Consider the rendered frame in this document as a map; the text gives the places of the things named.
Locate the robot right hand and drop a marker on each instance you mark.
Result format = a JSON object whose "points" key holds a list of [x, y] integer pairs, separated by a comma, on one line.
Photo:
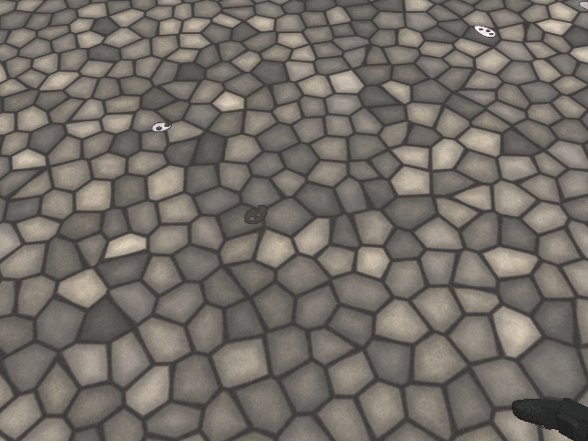
{"points": [[567, 416]]}

